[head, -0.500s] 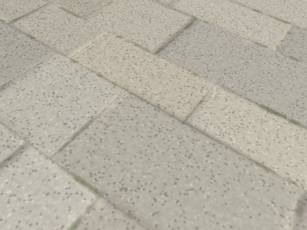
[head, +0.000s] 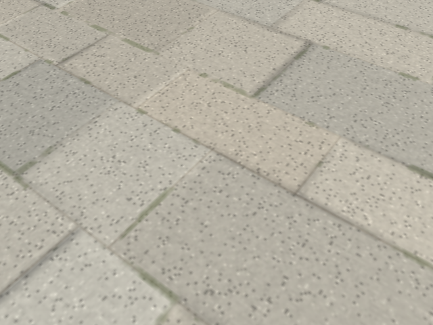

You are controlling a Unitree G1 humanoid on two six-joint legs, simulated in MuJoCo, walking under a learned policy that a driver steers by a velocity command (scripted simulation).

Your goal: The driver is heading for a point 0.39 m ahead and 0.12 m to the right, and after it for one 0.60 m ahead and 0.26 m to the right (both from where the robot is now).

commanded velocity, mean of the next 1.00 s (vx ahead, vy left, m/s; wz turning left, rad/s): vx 0.46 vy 0.00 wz -0.34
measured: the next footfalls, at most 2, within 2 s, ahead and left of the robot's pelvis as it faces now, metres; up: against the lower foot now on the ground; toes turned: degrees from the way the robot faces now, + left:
left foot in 0.14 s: +0.13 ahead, +0.12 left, +0.00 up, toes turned +2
right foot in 0.64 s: +0.44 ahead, -0.09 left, +0.00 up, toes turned -16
